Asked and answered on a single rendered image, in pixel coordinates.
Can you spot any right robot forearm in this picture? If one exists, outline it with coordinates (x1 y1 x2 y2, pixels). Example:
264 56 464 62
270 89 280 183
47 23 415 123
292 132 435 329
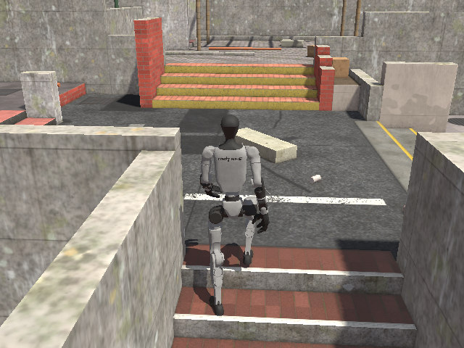
254 177 268 215

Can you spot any right robot hand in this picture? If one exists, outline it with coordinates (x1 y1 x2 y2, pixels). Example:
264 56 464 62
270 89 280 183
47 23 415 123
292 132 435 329
252 213 270 233

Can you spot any humanoid robot torso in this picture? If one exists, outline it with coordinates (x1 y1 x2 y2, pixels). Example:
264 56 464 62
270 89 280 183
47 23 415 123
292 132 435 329
214 143 248 218

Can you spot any right robot upper arm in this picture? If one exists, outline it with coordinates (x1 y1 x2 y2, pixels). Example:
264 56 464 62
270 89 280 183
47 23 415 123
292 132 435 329
245 146 262 188

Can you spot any left robot upper arm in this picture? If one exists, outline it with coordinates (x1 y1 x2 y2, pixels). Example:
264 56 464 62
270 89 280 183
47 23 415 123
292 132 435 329
201 146 215 184

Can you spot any robot left foot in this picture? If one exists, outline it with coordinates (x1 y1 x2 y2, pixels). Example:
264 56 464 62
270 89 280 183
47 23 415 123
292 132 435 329
209 296 224 315

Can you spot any left robot hand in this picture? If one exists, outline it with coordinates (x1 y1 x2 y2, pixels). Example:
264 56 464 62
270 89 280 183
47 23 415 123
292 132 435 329
205 183 222 198

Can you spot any left robot forearm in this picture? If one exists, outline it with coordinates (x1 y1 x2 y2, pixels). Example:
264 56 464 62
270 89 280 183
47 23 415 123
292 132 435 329
200 174 212 191

